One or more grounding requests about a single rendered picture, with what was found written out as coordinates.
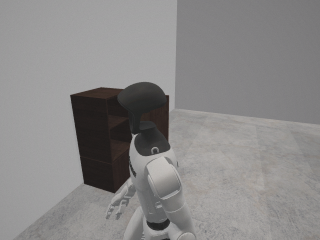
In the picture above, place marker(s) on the robot right hand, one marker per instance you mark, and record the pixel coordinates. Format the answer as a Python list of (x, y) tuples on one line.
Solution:
[(117, 201)]

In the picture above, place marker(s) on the right robot forearm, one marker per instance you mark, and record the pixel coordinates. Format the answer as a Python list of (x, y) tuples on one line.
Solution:
[(129, 190)]

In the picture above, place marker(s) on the left robot upper arm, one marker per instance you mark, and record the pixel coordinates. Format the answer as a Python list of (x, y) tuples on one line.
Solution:
[(166, 185)]

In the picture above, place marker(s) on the robot head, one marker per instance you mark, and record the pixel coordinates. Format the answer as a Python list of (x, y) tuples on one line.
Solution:
[(139, 98)]

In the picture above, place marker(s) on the right robot thigh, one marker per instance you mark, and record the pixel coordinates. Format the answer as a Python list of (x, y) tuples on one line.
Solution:
[(134, 230)]

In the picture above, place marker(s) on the cupboard door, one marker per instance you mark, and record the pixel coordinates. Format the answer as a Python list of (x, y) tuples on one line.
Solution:
[(160, 117)]

